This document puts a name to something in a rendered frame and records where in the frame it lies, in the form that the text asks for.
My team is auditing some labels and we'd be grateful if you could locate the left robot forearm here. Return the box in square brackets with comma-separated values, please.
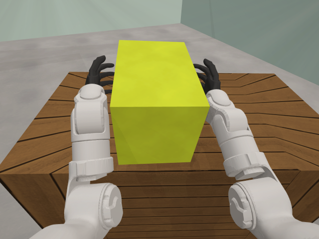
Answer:
[64, 84, 114, 218]

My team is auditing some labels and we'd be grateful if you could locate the right robot hand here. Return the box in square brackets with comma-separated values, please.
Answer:
[193, 59, 221, 95]

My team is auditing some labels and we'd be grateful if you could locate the carton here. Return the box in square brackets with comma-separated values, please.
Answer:
[110, 40, 210, 165]

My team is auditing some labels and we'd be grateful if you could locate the pedestal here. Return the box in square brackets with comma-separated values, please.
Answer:
[0, 72, 319, 239]

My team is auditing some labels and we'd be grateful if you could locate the right robot forearm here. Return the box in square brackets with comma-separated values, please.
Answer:
[205, 89, 292, 209]

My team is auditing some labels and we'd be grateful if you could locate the robot left upper arm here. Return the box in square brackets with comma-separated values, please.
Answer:
[29, 183, 123, 239]

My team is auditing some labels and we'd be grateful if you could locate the left robot hand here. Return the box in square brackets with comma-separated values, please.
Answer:
[85, 55, 115, 94]

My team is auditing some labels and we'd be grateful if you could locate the robot right upper arm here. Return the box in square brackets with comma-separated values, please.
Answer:
[228, 177, 319, 239]

